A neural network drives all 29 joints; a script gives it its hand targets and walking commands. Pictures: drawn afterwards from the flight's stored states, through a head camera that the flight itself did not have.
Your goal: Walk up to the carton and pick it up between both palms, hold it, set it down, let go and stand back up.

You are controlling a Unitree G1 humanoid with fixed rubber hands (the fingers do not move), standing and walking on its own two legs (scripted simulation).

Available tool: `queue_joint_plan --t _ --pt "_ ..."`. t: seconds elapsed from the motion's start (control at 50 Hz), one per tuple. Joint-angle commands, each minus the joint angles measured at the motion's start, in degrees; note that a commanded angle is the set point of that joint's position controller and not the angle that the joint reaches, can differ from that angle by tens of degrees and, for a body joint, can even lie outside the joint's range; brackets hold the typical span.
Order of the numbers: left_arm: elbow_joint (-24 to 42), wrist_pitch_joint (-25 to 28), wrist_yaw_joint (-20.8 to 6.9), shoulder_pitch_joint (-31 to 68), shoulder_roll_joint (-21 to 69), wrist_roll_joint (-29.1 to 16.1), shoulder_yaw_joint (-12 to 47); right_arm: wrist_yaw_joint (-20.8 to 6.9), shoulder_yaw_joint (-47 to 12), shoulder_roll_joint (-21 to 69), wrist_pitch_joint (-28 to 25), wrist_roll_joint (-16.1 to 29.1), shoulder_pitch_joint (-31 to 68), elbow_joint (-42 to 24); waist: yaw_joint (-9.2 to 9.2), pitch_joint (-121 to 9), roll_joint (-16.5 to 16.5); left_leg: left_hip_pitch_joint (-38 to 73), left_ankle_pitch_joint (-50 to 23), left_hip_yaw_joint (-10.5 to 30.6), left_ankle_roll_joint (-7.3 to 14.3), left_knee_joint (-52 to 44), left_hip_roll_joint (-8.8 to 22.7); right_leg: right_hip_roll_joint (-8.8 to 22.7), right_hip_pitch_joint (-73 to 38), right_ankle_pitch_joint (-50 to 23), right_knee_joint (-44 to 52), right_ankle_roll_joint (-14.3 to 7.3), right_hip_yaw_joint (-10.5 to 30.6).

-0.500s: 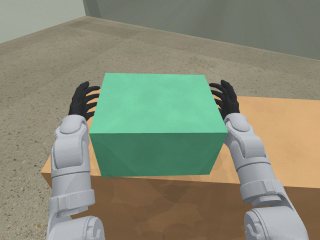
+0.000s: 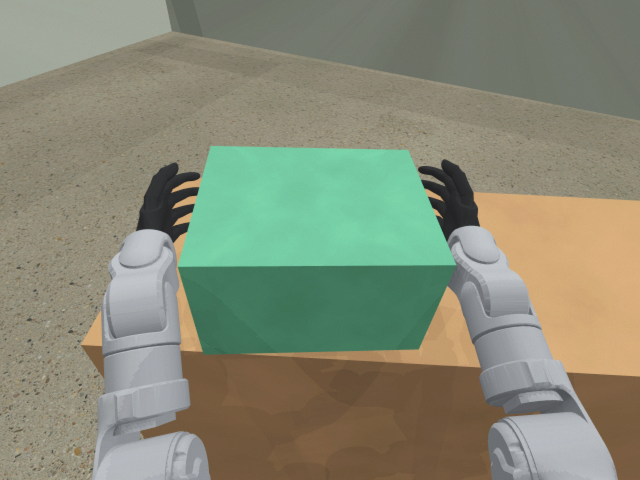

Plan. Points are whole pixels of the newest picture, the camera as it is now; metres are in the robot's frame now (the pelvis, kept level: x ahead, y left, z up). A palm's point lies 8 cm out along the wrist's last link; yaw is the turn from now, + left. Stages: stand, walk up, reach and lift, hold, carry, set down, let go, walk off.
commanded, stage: hold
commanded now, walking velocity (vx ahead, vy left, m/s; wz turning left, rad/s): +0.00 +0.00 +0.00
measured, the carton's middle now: (312, 245) +0.37 +0.01 +0.14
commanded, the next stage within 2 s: none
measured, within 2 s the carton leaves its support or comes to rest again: neither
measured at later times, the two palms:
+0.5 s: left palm (158, 232) +0.35 +0.19 +0.18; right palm (458, 225) +0.36 -0.17 +0.18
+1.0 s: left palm (158, 232) +0.35 +0.19 +0.18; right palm (458, 225) +0.36 -0.17 +0.18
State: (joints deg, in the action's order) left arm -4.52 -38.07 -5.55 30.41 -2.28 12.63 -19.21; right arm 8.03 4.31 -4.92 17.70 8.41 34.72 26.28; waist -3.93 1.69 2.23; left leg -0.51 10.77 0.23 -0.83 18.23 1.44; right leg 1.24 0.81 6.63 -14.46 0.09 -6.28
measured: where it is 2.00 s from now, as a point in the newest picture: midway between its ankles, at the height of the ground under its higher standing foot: outside the picture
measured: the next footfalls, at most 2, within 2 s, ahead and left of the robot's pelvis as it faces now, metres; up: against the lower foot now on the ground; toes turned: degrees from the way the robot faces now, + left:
none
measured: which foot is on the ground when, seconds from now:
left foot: down 0.00-1.00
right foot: down 0.00-1.00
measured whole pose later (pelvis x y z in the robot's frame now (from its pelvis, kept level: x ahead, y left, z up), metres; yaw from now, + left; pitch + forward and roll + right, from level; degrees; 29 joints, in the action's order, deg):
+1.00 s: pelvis +0.00 +0.00 +0.00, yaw +0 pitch -7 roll -1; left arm -4.6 -38.1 -5.5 30.4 -2.3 12.7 -19.2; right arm 8.0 4.3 -4.9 17.6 8.4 34.7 26.3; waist -3.9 1.7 2.2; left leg -0.5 10.8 0.2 -0.8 18.2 1.4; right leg 1.2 0.8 6.6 -14.5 0.1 -6.2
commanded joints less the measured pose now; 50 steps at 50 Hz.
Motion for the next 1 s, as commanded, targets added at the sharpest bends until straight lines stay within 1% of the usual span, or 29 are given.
queue_joint_plan --t 0.0,0.98 --pt "6.5 2.7 -6.3 35.1 25.7 -7.3 28.0 -7.1 -21.5 28.3 -3.2 4.4 38.7 -15.3 -0.40 -20.5 -3.5 -1.5 -16.0 -2.0 -1.8 -2.0 -4.4 -3.8 -10.8 -8.9 -0.8 1.2 1.0" --pt "6.5 2.8 -6.3 35.2 25.7 -7.3 28.0 -7.1 -21.5 28.3 -3.3 4.4 38.7 -15.2 -0.39 -20.5 -3.5 -1.5 -16.0 -2.0 -1.8 -2.0 -4.4 -3.7 -10.7 -8.9 -0.7 1.2 1.0"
